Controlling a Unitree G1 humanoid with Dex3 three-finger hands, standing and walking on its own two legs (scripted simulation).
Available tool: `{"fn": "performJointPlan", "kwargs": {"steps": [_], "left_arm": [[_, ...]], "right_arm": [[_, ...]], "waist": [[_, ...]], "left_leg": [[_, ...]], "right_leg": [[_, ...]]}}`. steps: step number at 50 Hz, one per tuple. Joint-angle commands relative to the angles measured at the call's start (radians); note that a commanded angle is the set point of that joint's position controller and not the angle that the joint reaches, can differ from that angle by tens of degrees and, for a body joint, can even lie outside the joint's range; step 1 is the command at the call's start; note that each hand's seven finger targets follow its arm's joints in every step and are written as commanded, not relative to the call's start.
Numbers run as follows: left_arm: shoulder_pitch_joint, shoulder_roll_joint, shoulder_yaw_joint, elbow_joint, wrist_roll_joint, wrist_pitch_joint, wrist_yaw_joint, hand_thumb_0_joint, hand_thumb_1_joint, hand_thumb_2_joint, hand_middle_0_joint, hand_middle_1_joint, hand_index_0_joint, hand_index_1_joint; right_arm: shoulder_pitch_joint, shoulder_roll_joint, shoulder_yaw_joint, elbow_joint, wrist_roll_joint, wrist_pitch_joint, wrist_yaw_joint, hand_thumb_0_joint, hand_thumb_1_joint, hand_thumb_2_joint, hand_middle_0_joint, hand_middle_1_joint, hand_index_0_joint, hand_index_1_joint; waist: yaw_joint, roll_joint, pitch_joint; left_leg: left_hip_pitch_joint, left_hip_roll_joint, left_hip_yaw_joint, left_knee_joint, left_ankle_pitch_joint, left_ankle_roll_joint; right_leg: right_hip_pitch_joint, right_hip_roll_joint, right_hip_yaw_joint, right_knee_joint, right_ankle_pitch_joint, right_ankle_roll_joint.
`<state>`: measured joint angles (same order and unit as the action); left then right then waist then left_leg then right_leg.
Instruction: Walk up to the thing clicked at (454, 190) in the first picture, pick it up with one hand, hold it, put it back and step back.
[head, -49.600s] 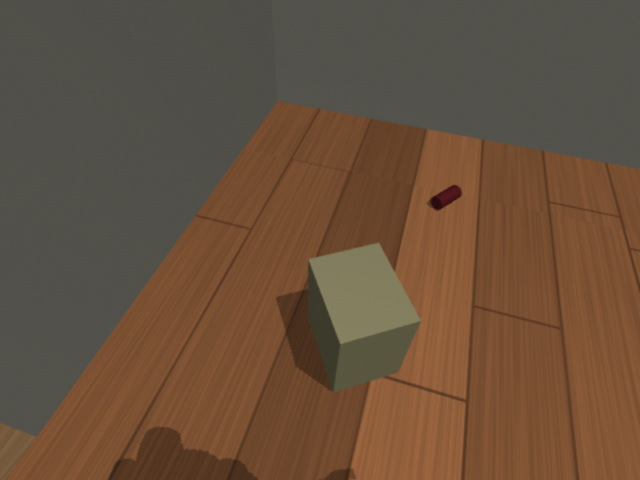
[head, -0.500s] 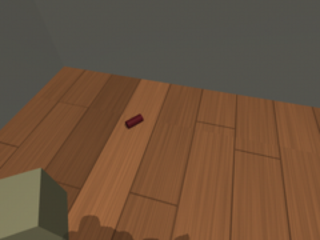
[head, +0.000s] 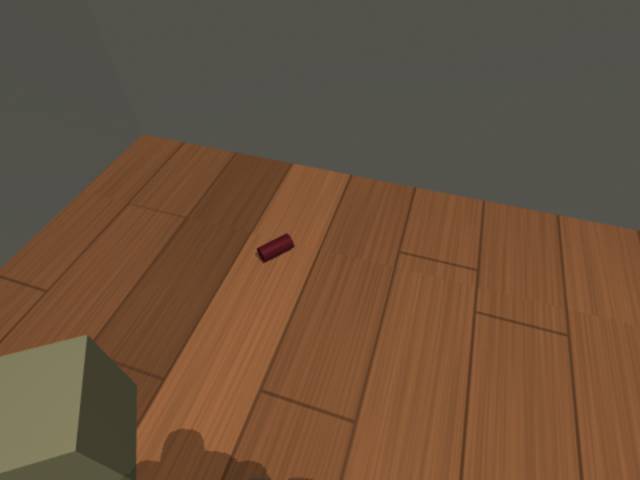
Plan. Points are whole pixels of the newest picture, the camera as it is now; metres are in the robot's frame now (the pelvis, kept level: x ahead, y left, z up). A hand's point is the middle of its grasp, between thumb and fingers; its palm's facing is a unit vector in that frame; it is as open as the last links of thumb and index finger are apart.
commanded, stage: step back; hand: left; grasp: from above
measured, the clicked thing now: (275, 247) +1.07 +0.22 -0.74
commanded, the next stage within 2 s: stand in 0.40 s
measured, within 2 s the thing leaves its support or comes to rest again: neither
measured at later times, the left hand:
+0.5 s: hand out of the picture +0.11 +0.29 -0.15, palm faces +0.00 -0.93 -0.35, open 7.4 cm
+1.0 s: hand out of the picture +0.11 +0.27 -0.14, palm faces -0.03 -0.94 -0.34, open 7.4 cm
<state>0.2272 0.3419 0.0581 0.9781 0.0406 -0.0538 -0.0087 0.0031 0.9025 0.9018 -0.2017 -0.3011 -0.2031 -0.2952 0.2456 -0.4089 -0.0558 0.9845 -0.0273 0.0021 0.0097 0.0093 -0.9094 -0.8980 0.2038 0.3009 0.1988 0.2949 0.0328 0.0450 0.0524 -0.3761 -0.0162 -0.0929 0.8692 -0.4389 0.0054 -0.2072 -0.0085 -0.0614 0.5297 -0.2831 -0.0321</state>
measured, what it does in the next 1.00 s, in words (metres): steps on the spot: left foot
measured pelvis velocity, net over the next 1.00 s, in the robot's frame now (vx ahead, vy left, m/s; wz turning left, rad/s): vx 0.03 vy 0.02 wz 0.00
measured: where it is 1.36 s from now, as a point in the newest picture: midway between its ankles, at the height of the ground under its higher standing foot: outside the picture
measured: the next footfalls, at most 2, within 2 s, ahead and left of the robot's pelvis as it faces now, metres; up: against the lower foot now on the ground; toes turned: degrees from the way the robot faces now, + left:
left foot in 0.14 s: +0.11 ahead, +0.15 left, +0.00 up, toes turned +2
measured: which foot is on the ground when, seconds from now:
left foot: up 0.00-0.12, down 0.14-1.00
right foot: down 0.00-1.00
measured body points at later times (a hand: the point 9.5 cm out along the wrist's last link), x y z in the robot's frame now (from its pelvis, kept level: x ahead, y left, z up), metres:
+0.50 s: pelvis +0.04 +0.03 +0.00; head +0.05 +0.03 +0.45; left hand +0.11 +0.33 -0.13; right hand +0.17 -0.26 -0.12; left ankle +0.07 +0.15 -0.73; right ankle +0.01 -0.10 -0.73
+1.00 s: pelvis +0.03 +0.02 +0.01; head +0.03 +0.02 +0.46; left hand +0.11 +0.32 -0.12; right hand +0.10 -0.28 -0.12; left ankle +0.07 +0.15 -0.73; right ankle +0.01 -0.10 -0.73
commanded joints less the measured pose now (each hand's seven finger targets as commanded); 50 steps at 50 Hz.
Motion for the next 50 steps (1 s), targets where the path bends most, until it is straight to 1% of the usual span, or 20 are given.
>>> {"fn": "performJointPlan", "kwargs": {"steps": [1, 4, 6, 7, 8, 9, 10, 11, 12, 15, 17, 19, 20, 22, 24, 27, 32, 37, 42, 50], "left_arm": [[-0.054, 0.281, 0.068, -0.077, -0.012, -0.024, 0.021, 0.000, 0.900, 0.900, -0.200, -0.300, -0.200, -0.300], [-0.078, 0.276, 0.057, -0.084, -0.024, -0.008, 0.025, 0.000, 0.900, 0.900, -0.200, -0.300, -0.200, -0.300], [-0.083, 0.267, 0.045, -0.090, -0.034, 0.007, 0.026, 0.000, 0.900, 0.900, -0.200, -0.300, -0.200, -0.300], [-0.078, 0.242, 0.035, -0.098, -0.035, 0.011, 0.026, 0.000, 0.900, 0.900, -0.200, -0.300, -0.200, -0.300], [-0.063, 0.217, 0.028, -0.100, -0.044, 0.017, 0.027, 0.000, 0.900, 0.900, -0.200, -0.300, -0.200, -0.300], [-0.043, 0.202, 0.022, -0.082, -0.055, 0.029, 0.028, 0.000, 0.900, 0.900, -0.200, -0.300, -0.200, -0.300], [-0.038, 0.217, 0.026, -0.059, -0.055, 0.038, 0.031, 0.000, 0.900, 0.900, -0.200, -0.300, -0.200, -0.300], [-0.050, 0.221, 0.022, -0.046, -0.047, 0.038, 0.031, 0.000, 0.900, 0.900, -0.200, -0.300, -0.200, -0.300], [-0.048, 0.214, 0.020, -0.034, -0.041, 0.035, 0.029, 0.000, 0.900, 0.900, -0.200, -0.300, -0.200, -0.300], [-0.030, 0.246, 0.026, -0.004, -0.034, 0.017, 0.030, 0.000, 0.900, 0.900, -0.200, -0.300, -0.200, -0.300], [-0.088, 0.266, 0.027, 0.000, -0.033, 0.015, 0.028, 0.000, 0.900, 0.900, -0.200, -0.300, -0.200, -0.300], [-0.113, 0.251, 0.018, 0.005, -0.034, 0.013, 0.027, 0.000, 0.900, 0.900, -0.200, -0.300, -0.200, -0.300], [-0.107, 0.202, -0.010, 0.031, -0.037, 0.016, 0.018, 0.000, 0.900, 0.900, -0.200, -0.300, -0.200, -0.300], [-0.103, 0.207, -0.012, 0.043, -0.037, 0.010, 0.016, 0.000, 0.900, 0.900, -0.200, -0.300, -0.200, -0.300], [-0.124, 0.222, -0.014, 0.060, -0.036, 0.009, 0.017, 0.000, 0.900, 0.900, -0.200, -0.300, -0.200, -0.300], [-0.146, 0.220, -0.017, 0.069, -0.037, 0.007, 0.018, 0.000, 0.900, 0.900, -0.200, -0.300, -0.200, -0.300], [-0.164, 0.221, -0.017, 0.089, -0.036, 0.012, 0.015, 0.000, 0.900, 0.900, -0.200, -0.300, -0.200, -0.300], [-0.174, 0.228, -0.014, 0.099, -0.032, 0.008, 0.016, 0.000, 0.900, 0.900, -0.200, -0.300, -0.200, -0.300], [-0.184, 0.232, -0.014, 0.100, -0.033, 0.006, 0.018, 0.000, 0.900, 0.900, -0.200, -0.300, -0.200, -0.300], [-0.182, 0.226, -0.014, 0.106, -0.031, 0.014, 0.014, 0.000, 0.900, 0.900, -0.200, -0.300, -0.200, -0.300]], "right_arm": [[-0.017, -0.117, -0.026, -0.057, 0.003, -0.024, -0.004, 0.000, -0.900, -0.900, 0.200, 0.300, 0.200, 0.300], [-0.023, -0.111, -0.031, -0.048, 0.003, -0.030, -0.011, 0.000, -0.900, -0.900, 0.200, 0.300, 0.200, 0.300], [-0.005, -0.115, -0.037, -0.030, 0.002, -0.033, -0.018, 0.000, -0.900, -0.900, 0.200, 0.300, 0.200, 0.300], [-0.008, -0.153, -0.048, -0.030, -0.002, -0.035, -0.022, 0.000, -0.900, -0.900, 0.200, 0.300, 0.200, 0.300], [-0.031, -0.192, -0.053, -0.039, -0.004, -0.037, -0.027, 0.000, -0.900, -0.900, 0.200, 0.300, 0.200, 0.300], [-0.089, -0.217, -0.048, -0.059, 0.002, -0.037, -0.028, 0.000, -0.900, -0.900, 0.200, 0.300, 0.200, 0.300], [-0.131, -0.238, -0.049, -0.064, 0.008, -0.033, -0.026, 0.000, -0.900, -0.900, 0.200, 0.300, 0.200, 0.300], [-0.161, -0.230, -0.047, -0.057, 0.003, -0.025, -0.024, 0.000, -0.900, -0.900, 0.200, 0.300, 0.200, 0.300], [-0.173, -0.212, -0.039, -0.050, 0.002, -0.021, -0.024, 0.000, -0.900, -0.900, 0.200, 0.300, 0.200, 0.300], [-0.209, -0.162, -0.020, -0.046, 0.010, -0.020, -0.023, 0.000, -0.900, -0.900, 0.200, 0.300, 0.200, 0.300], [-0.201, -0.141, -0.013, -0.022, 0.015, -0.019, -0.021, 0.000, -0.900, -0.900, 0.200, 0.300, 0.200, 0.300], [-0.222, -0.152, -0.015, -0.005, 0.012, -0.022, -0.019, 0.000, -0.900, -0.900, 0.200, 0.300, 0.200, 0.300], [-0.187, -0.166, -0.003, 0.008, 0.018, -0.032, -0.013, 0.000, -0.900, -0.900, 0.200, 0.300, 0.200, 0.300], [-0.218, -0.157, -0.002, 0.016, 0.018, -0.042, -0.009, 0.000, -0.900, -0.900, 0.200, 0.300, 0.200, 0.300], [-0.212, -0.141, 0.004, 0.029, 0.022, -0.042, -0.009, 0.000, -0.900, -0.900, 0.200, 0.300, 0.200, 0.300], [-0.221, -0.145, 0.007, 0.046, 0.023, -0.044, -0.008, 0.000, -0.900, -0.900, 0.200, 0.300, 0.200, 0.300], [-0.246, -0.138, 0.010, 0.060, 0.021, -0.043, -0.007, 0.000, -0.900, -0.900, 0.200, 0.300, 0.200, 0.300], [-0.246, -0.139, 0.011, 0.074, 0.021, -0.040, -0.008, 0.000, -0.900, -0.900, 0.200, 0.300, 0.200, 0.300], [-0.234, -0.139, 0.013, 0.089, 0.022, -0.041, -0.008, 0.000, -0.900, -0.900, 0.200, 0.300, 0.200, 0.300], [-0.215, -0.148, 0.016, 0.104, 0.018, -0.038, -0.010, 0.000, -0.900, -0.900, 0.200, 0.300, 0.200, 0.300]], "waist": [[-0.003, -0.190, 0.003], [-0.018, -0.208, -0.048], [-0.038, -0.173, -0.077], [-0.039, -0.099, -0.109], [-0.026, 0.003, -0.145], [-0.004, 0.045, -0.158], [-0.002, 0.085, -0.142], [-0.002, 0.093, -0.112], [0.005, 0.094, -0.098], [0.006, 0.075, -0.092], [-0.020, 0.022, -0.083], [-0.022, 0.016, -0.084], [-0.032, 0.029, -0.108], [-0.023, -0.012, -0.138], [-0.039, -0.034, -0.113], [-0.034, -0.053, -0.126], [-0.029, -0.047, -0.085], [-0.030, -0.060, -0.085], [-0.032, -0.050, -0.106], [-0.036, -0.039, -0.058]], "left_leg": [[-0.021, 0.038, 0.046, -0.144, 0.032, -0.008], [0.076, 0.020, 0.129, -0.288, 0.148, -0.001], [0.182, 0.012, 0.131, -0.407, 0.368, 0.015], [0.245, 0.070, 0.056, -0.384, 0.529, 0.041], [0.280, 0.190, -0.083, -0.407, 0.606, 0.091], [0.211, 0.274, -0.182, -0.434, 0.514, 0.177], [0.113, 0.310, -0.193, -0.452, 0.430, 0.222], [0.066, 0.298, -0.177, -0.472, 0.359, 0.203], [0.066, 0.262, -0.126, -0.469, 0.322, 0.165], [0.059, 0.173, -0.039, -0.388, 0.374, 0.068], [0.122, 0.146, -0.016, -0.403, 0.337, 0.044], [0.165, 0.157, -0.017, -0.417, 0.375, 0.049], [0.184, 0.171, -0.050, -0.469, 0.371, 0.054], [0.253, 0.171, -0.033, -0.446, 0.512, 0.051], [0.293, 0.162, -0.015, -0.458, 0.520, 0.040], [0.304, 0.163, -0.003, -0.471, 0.588, 0.034], [0.275, 0.155, 0.003, -0.534, 0.471, 0.018], [0.277, 0.150, 0.012, -0.550, 0.438, 0.012], [0.279, 0.155, 0.015, -0.553, 0.487, 0.006], [0.249, 0.152, 0.014, -0.586, 0.361, 0.000]], "right_leg": [[0.036, -0.239, 0.197, -0.167, 0.304, -0.128], [0.053, -0.230, 0.130, -0.038, 0.587, -0.109], [0.016, -0.184, 0.099, 0.059, 0.549, -0.058], [-0.028, -0.149, 0.082, 0.108, 0.462, -0.028], [-0.074, -0.087, 0.055, 0.168, 0.309, 0.002], [-0.049, -0.021, 0.035, 0.189, 0.058, 0.020], [0.021, -0.016, 0.038, 0.177, -0.132, 0.009], [0.048, -0.021, 0.042, 0.134, -0.170, 0.003], [0.049, -0.022, 0.050, 0.064, -0.123, -0.001], [0.084, -0.081, 0.120, -0.027, 0.139, -0.013], [0.022, -0.116, 0.166, -0.062, 0.155, -0.023], [0.008, -0.100, 0.140, -0.072, 0.184, -0.013], [0.047, -0.089, 0.120, -0.100, 0.135, 0.006], [0.070, -0.104, 0.125, -0.130, 0.235, 0.012], [0.035, -0.106, 0.126, -0.154, 0.240, 0.014], [0.090, -0.120, 0.118, -0.171, 0.319, 0.019], [0.093, -0.120, 0.120, -0.223, 0.209, 0.022], [0.105, -0.129, 0.125, -0.255, 0.206, 0.023], [0.139, -0.134, 0.120, -0.256, 0.256, 0.025], [0.102, -0.126, 0.127, -0.286, 0.133, 0.021]]}}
